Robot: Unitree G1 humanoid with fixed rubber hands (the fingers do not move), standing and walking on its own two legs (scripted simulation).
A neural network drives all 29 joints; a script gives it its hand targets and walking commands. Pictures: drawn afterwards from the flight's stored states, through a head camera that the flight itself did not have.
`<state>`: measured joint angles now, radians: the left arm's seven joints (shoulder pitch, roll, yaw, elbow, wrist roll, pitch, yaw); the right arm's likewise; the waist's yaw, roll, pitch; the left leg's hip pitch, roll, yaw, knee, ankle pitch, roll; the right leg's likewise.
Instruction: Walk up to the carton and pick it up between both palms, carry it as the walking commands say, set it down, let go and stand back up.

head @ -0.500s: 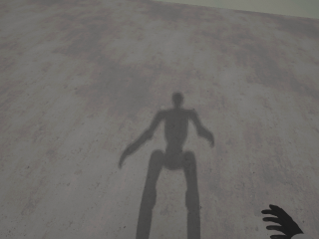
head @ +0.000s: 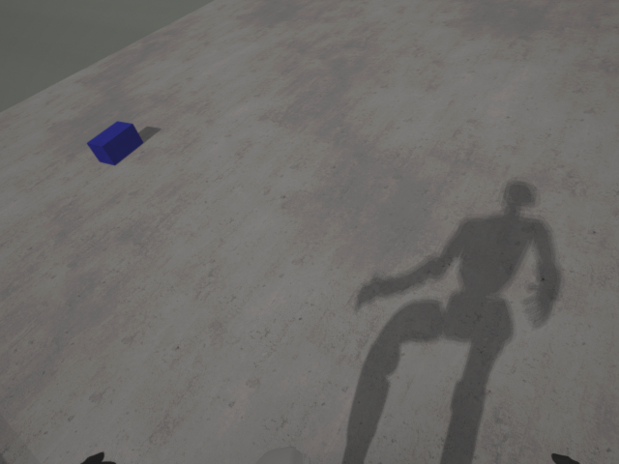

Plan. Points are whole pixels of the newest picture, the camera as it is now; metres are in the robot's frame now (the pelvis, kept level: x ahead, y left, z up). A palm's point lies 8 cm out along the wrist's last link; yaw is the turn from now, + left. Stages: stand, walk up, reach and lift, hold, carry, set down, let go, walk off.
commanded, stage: walk up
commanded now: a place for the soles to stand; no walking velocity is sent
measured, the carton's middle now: (116, 142) +2.17 +1.52 -0.69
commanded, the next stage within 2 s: none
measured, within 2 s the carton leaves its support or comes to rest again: neither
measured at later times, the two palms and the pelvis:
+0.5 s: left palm (134, 343) +0.35 +0.38 -0.09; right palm (461, 273) +0.46 -0.22 -0.11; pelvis +0.32 +0.06 +0.00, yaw +10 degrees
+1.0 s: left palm (99, 288) +0.48 +0.50 -0.09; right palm (379, 149) +0.83 -0.11 -0.07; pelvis +0.58 +0.15 -0.01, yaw +22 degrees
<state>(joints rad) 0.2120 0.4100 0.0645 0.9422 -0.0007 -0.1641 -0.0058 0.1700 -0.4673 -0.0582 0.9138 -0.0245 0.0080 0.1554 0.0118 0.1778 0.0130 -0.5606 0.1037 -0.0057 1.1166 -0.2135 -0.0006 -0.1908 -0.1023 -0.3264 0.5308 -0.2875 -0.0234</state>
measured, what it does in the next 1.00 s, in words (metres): walks ahead, turning left: left foot, then right foot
